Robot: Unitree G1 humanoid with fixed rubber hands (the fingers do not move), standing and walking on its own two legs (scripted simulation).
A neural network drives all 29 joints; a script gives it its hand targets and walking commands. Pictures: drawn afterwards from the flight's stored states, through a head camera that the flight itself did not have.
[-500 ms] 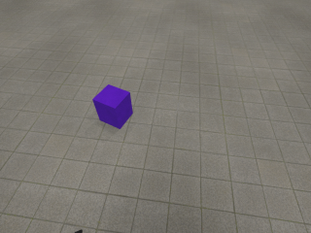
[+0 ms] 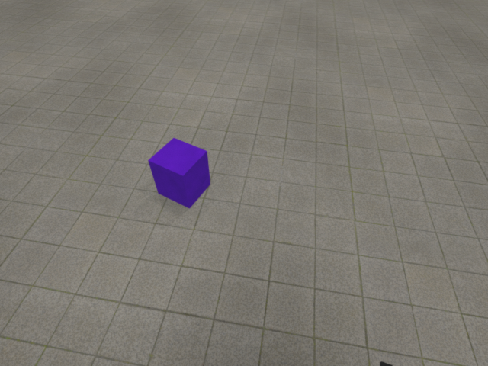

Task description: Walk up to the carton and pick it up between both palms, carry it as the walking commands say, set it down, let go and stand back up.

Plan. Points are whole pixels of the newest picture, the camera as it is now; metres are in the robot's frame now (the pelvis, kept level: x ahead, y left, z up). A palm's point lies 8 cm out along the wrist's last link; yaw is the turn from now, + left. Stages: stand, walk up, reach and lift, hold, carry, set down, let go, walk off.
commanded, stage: walk up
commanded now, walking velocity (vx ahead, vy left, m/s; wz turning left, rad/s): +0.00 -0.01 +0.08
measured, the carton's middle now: (181, 173) +1.14 +0.31 -0.65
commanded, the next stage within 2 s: none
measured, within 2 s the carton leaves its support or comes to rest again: neither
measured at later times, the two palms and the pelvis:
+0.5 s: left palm out of the picture +0.10 +0.22 -0.11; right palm (406, 364) +0.15 -0.27 -0.12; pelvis +0.03 -0.03 +0.00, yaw +1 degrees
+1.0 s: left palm out of the picture +0.08 +0.20 -0.11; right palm out of the picture +0.13 -0.30 -0.13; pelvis +0.03 -0.06 +0.00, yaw +6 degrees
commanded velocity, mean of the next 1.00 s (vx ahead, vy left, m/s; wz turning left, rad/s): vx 0.03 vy -0.01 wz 0.10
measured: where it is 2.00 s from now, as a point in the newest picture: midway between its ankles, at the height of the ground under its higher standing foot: outside the picture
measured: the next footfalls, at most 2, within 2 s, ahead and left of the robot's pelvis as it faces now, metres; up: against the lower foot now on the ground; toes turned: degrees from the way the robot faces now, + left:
right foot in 0.20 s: +0.09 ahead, -0.12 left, +0.00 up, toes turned -8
left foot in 0.58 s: +0.07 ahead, +0.10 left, +0.00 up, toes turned +6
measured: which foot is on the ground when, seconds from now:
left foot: down 0.00-0.22, up 0.24-0.56, down 0.58-0.88, up 0.90-1.00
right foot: up 0.00-0.18, down 0.20-0.58, up 0.60-0.86, down 0.88-1.00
